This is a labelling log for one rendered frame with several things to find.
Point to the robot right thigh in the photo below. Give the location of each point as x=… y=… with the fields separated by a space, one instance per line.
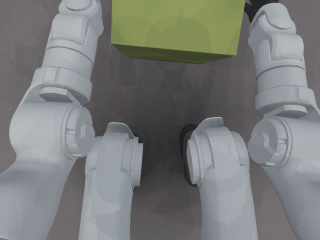
x=224 y=184

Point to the right robot upper arm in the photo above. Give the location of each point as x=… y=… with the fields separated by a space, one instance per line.
x=288 y=151

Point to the robot left forearm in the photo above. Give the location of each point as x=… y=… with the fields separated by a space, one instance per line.
x=69 y=55

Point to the robot right forearm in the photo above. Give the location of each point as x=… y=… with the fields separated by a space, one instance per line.
x=280 y=69

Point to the robot right hand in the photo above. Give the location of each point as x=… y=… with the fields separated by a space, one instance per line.
x=252 y=9

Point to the left robot upper arm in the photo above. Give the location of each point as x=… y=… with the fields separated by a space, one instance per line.
x=47 y=137

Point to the carton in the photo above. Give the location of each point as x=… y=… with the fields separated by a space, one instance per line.
x=184 y=31

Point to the right robot foot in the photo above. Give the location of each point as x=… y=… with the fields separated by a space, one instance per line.
x=185 y=135

